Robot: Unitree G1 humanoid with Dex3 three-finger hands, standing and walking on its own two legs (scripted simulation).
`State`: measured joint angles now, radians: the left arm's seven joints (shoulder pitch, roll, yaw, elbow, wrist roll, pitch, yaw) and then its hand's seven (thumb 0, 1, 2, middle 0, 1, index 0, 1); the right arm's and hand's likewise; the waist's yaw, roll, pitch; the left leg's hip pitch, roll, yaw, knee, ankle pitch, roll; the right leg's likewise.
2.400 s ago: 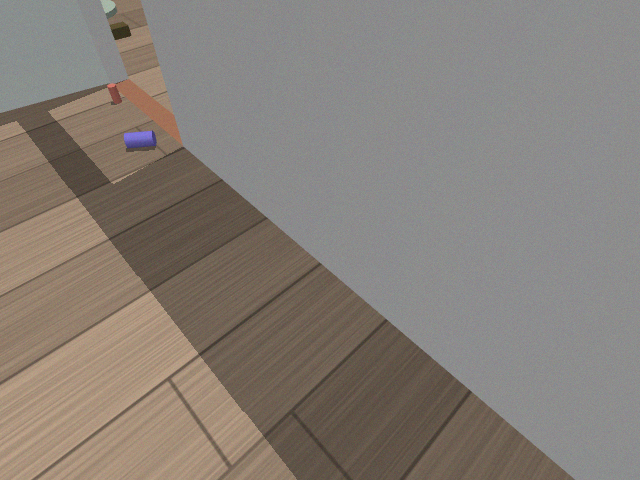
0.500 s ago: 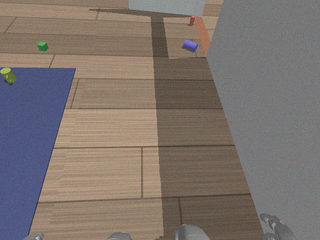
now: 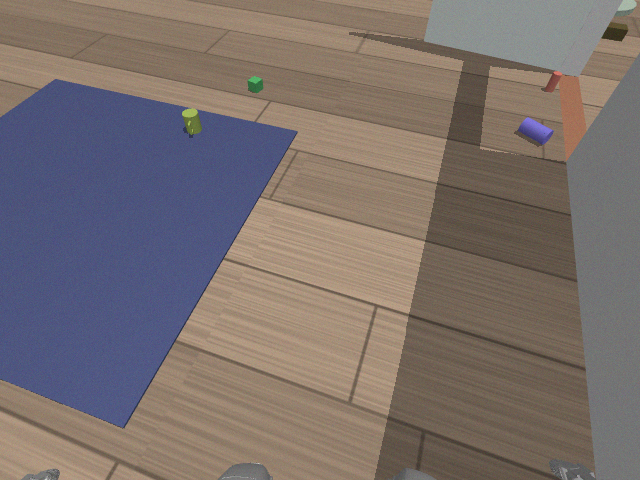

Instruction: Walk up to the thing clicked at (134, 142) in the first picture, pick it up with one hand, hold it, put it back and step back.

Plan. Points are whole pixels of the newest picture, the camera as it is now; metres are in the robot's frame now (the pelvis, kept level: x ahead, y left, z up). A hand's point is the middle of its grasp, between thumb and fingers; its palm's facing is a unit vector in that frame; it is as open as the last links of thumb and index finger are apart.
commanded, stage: walk up
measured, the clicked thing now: (535, 130) +1.73 -1.06 -0.71
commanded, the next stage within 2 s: stand in 1.38 s
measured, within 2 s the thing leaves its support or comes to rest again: neither
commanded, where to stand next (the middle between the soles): +0.08 +0.01 m, yaw +12 degrees
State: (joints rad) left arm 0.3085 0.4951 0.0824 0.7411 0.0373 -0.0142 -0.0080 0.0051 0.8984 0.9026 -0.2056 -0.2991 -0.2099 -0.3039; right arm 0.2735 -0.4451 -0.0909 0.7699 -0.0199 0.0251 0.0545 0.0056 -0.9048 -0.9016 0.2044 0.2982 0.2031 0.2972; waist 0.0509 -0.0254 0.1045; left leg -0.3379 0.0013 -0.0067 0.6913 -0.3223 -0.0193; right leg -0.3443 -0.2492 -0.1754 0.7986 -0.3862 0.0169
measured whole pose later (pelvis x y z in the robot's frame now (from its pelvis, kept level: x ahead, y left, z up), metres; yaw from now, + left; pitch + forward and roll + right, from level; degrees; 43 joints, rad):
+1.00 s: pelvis +0.02 -0.01 +0.02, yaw +15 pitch -2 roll -1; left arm 0.15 0.37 0.00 1.04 0.01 -0.03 -0.01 0.01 0.90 0.90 -0.20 -0.30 -0.21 -0.30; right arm 0.12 -0.35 0.01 1.05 -0.01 -0.02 0.02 0.00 -0.90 -0.90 0.21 0.30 0.20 0.30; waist 0.02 0.00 0.05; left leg -0.25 -0.01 -0.06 0.54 -0.25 0.00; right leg -0.20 -0.06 -0.06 0.51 -0.27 0.03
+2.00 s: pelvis +0.03 -0.02 +0.04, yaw +14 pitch -2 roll +0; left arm 0.10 0.35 0.01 1.15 0.01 -0.01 -0.01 0.00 0.90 0.90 -0.20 -0.30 -0.21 -0.30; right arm 0.09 -0.35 0.00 1.16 -0.01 -0.01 0.01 0.00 -0.90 -0.90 0.20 0.30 0.20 0.30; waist 0.01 0.00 0.05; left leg -0.13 0.02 -0.06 0.31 -0.15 -0.04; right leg -0.11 -0.03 -0.06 0.33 -0.18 0.01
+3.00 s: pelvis +0.04 -0.02 +0.04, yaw +13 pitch -2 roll +0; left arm 0.11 0.36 0.01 1.13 0.01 -0.01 -0.01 0.00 0.90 0.90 -0.20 -0.30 -0.21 -0.30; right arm 0.10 -0.35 0.01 1.13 -0.01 -0.01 0.01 0.00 -0.90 -0.90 0.20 0.30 0.20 0.30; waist 0.01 0.00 0.05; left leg -0.11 0.03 -0.04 0.31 -0.17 -0.04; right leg -0.09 -0.01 -0.04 0.32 -0.20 0.00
